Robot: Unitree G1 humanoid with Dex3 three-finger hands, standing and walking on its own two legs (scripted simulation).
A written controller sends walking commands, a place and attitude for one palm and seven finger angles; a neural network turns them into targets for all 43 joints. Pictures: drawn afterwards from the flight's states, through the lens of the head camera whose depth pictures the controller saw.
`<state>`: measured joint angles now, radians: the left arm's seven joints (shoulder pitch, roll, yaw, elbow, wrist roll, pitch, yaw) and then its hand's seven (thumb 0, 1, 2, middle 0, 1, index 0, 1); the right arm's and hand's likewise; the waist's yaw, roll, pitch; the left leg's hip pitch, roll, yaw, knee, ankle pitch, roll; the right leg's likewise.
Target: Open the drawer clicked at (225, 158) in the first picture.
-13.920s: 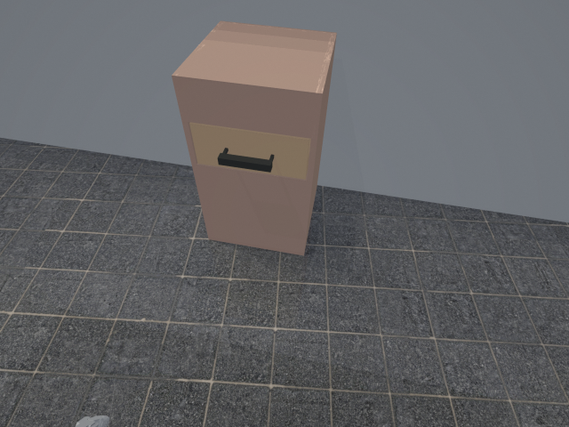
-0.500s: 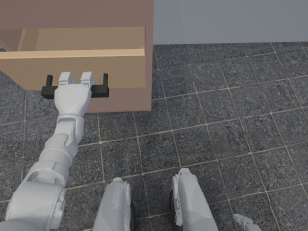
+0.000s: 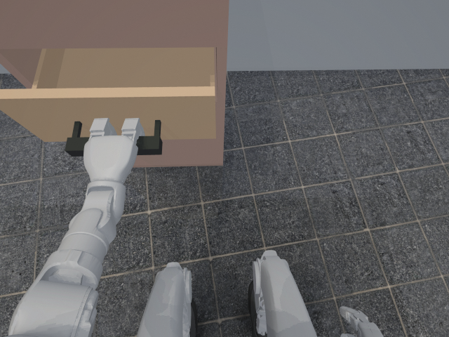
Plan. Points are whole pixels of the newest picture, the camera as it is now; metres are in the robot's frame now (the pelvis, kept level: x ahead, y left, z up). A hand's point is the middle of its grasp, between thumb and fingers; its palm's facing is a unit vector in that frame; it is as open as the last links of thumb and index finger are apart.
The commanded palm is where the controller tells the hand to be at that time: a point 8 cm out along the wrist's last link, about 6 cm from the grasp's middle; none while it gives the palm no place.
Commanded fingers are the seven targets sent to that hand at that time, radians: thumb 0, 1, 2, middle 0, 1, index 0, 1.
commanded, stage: pull the drawer open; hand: left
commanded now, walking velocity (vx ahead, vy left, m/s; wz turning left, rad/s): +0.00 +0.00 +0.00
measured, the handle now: (116, 135) +0.49 +0.20 -0.06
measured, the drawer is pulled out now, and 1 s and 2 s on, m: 0.10 0.15 0.21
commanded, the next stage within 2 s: none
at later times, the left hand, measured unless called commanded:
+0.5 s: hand (122, 174) +0.41 +0.19 -0.08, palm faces -0.04 -0.04 -1.00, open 6.1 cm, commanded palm +0.37 +0.19 -0.04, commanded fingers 0.00 0.90 0.90 -0.40 -1.35 -0.40 -1.35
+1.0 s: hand (120, 187) +0.39 +0.19 -0.08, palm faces -0.05 -0.04 -1.00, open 6.1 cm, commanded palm +0.34 +0.19 -0.04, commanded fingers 0.00 0.90 0.90 -0.40 -1.35 -0.40 -1.35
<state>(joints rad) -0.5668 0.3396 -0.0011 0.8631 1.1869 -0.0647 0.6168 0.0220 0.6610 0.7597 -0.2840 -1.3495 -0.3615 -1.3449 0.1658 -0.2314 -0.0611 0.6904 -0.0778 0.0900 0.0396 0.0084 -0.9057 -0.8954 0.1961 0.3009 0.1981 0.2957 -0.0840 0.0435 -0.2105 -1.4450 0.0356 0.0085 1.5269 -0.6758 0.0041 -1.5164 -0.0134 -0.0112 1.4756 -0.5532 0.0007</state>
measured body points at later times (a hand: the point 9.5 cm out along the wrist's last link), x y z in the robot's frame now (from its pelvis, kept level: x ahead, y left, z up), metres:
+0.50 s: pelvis +0.00 +0.00 +0.00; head +0.18 -0.01 +0.42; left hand +0.41 +0.19 -0.03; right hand +0.10 -0.26 -0.15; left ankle +0.01 +0.12 -0.56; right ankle +0.05 -0.12 -0.56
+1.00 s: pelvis +0.00 +0.00 +0.01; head +0.17 -0.01 +0.42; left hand +0.38 +0.19 -0.03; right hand +0.12 -0.26 -0.14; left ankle +0.01 +0.12 -0.56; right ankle +0.05 -0.12 -0.56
